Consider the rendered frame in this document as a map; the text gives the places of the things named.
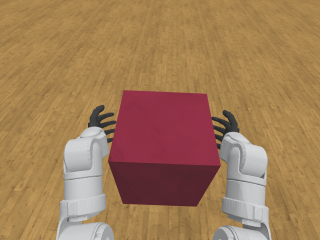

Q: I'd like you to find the carton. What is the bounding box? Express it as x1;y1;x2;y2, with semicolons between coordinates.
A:
108;90;221;207

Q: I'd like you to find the left robot upper arm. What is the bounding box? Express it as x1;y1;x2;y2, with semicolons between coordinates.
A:
58;222;114;240

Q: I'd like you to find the robot right hand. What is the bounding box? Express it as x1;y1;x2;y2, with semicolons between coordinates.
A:
211;110;240;150

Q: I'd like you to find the robot left hand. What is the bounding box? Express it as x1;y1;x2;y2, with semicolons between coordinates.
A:
88;105;117;143

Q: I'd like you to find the right robot forearm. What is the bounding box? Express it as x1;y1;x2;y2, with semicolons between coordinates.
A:
219;132;272;240

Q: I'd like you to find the right robot upper arm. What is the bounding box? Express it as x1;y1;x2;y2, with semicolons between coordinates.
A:
212;225;267;240

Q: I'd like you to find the left robot forearm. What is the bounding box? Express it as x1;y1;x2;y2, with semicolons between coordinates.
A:
56;126;110;240

